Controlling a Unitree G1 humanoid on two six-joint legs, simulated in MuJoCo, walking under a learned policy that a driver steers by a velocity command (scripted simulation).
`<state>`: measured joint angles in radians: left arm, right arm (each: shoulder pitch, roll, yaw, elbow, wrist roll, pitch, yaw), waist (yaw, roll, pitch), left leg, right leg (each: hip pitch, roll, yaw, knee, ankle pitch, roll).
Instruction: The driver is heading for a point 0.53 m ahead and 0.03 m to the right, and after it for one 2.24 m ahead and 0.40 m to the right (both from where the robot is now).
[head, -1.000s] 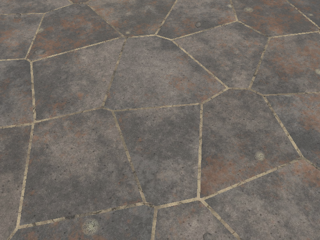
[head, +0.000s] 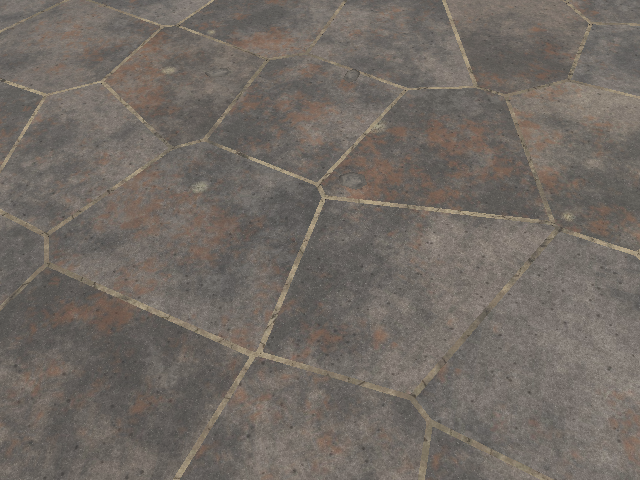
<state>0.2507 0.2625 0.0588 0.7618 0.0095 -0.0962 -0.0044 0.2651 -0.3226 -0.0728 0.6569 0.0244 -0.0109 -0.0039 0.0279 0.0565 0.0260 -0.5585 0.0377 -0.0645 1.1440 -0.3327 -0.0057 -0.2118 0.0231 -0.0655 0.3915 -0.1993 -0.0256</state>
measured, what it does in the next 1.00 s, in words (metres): walks ahead: left foot, then right foot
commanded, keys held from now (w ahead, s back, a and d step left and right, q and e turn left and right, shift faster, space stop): q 0.02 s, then no key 0.98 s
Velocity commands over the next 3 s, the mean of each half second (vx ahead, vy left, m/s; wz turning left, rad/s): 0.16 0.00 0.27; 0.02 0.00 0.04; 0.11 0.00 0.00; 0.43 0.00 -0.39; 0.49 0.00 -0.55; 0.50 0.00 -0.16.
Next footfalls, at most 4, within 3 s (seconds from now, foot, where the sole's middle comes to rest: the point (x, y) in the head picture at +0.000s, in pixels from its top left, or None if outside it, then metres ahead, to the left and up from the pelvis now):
0.26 left None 0.26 0.14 -0.78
0.56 right None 0.24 -0.11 -0.78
1.98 right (385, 410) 0.63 -0.06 -0.78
2.46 left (336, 286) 0.96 0.05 -0.78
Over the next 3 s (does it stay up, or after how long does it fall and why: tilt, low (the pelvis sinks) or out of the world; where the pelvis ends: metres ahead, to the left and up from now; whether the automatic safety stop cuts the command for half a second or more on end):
stays up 1.01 -0.16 -0.02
